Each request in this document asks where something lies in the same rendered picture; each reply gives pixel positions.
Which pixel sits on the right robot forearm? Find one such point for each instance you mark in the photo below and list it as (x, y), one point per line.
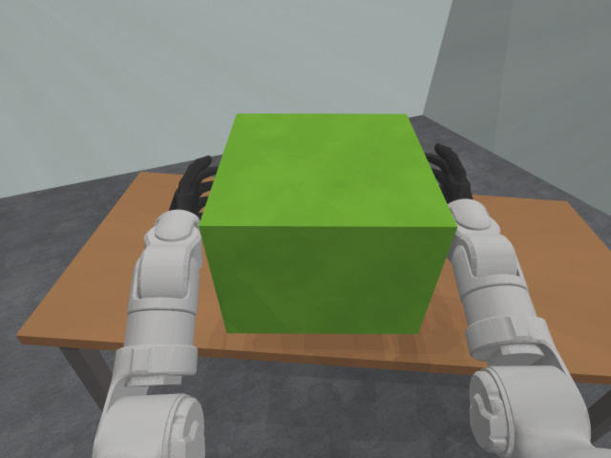
(503, 327)

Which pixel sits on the robot right hand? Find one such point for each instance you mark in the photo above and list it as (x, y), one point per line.
(453, 175)

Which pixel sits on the left robot forearm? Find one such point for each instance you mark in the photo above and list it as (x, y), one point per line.
(159, 338)

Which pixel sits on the robot left hand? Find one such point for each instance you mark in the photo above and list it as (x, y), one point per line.
(191, 187)

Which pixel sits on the right robot upper arm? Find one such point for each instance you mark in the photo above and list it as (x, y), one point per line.
(530, 411)

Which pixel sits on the left robot upper arm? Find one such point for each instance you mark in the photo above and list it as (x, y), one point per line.
(152, 426)

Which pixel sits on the carton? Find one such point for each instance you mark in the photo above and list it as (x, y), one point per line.
(325, 224)

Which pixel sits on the table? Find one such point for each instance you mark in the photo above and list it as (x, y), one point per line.
(566, 266)

